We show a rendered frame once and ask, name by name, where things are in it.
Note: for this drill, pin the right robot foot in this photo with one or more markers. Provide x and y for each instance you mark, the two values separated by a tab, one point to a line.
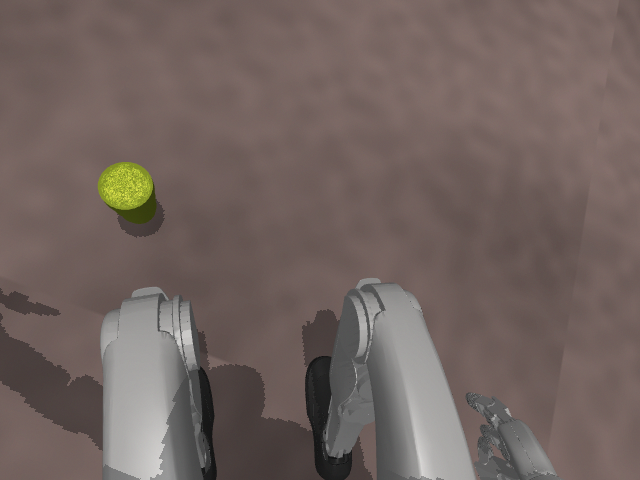
318	395

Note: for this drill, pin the right robot hand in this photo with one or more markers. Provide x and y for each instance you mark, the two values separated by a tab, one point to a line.
513	438

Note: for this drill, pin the cup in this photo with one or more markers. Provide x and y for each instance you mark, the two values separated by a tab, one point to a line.
128	189

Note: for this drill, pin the left robot foot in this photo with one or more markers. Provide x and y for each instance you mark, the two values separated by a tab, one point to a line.
209	472

